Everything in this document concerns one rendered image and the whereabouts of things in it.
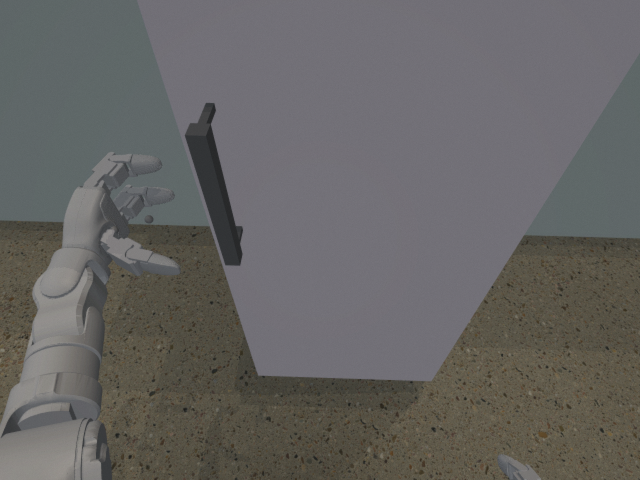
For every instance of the robot left hand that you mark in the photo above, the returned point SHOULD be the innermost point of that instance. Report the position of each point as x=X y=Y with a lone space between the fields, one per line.
x=91 y=213

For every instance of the left robot forearm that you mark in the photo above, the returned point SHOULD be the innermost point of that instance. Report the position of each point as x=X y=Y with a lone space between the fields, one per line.
x=59 y=380

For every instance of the robot left upper arm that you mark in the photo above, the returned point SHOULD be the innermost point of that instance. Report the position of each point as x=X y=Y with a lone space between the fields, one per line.
x=71 y=450

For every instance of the fridge door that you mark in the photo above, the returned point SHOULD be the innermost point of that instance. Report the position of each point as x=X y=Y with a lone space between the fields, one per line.
x=383 y=157

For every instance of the robot right hand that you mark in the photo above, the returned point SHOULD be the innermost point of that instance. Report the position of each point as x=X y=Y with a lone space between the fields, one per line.
x=515 y=470

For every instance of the handle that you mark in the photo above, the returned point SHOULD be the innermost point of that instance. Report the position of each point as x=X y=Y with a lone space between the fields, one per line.
x=202 y=147

